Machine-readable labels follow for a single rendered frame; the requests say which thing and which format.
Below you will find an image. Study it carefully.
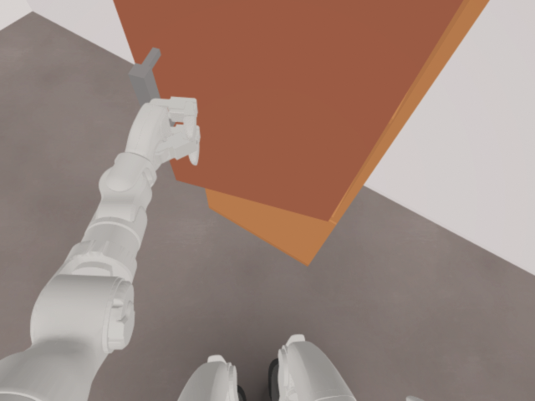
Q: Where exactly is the robot right shin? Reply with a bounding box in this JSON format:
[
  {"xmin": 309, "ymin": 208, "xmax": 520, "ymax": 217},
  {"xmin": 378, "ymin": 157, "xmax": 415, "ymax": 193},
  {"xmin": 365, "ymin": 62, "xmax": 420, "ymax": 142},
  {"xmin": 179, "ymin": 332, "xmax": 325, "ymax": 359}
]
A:
[{"xmin": 278, "ymin": 334, "xmax": 305, "ymax": 401}]

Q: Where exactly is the robot left thigh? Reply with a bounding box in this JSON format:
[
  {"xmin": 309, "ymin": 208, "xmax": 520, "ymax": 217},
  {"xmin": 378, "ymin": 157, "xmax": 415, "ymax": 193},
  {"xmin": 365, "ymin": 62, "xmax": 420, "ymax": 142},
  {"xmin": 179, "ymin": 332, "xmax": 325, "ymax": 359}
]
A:
[{"xmin": 177, "ymin": 361, "xmax": 237, "ymax": 401}]

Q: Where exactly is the robot left forearm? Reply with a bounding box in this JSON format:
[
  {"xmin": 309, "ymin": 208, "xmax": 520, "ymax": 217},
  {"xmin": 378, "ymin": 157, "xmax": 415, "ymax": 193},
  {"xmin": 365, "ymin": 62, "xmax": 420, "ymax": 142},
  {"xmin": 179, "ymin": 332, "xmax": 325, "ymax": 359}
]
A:
[{"xmin": 30, "ymin": 152, "xmax": 157, "ymax": 343}]

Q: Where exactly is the handle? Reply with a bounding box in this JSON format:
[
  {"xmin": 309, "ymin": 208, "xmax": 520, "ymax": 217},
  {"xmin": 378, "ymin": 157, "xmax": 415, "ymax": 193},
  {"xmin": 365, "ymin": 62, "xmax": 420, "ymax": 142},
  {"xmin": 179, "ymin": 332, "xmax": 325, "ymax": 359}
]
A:
[{"xmin": 128, "ymin": 48, "xmax": 175, "ymax": 127}]

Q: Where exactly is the left robot hand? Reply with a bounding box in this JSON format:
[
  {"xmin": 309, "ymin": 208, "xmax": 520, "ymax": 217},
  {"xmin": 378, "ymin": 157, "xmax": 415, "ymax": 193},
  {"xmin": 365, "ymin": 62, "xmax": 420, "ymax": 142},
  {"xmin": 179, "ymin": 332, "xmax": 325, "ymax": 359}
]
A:
[{"xmin": 125, "ymin": 97, "xmax": 201, "ymax": 171}]

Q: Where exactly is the cupboard door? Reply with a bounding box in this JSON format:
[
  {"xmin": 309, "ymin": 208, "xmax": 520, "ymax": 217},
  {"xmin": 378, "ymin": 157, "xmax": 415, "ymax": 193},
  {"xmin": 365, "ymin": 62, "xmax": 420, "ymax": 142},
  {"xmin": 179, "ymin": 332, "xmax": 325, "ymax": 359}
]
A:
[{"xmin": 113, "ymin": 0, "xmax": 463, "ymax": 221}]

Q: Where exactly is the left robot upper arm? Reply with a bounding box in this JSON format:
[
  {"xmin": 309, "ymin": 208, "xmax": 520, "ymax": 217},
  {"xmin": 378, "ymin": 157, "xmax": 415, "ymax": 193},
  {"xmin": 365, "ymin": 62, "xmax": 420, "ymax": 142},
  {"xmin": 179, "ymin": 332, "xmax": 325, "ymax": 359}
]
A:
[{"xmin": 0, "ymin": 274, "xmax": 135, "ymax": 401}]

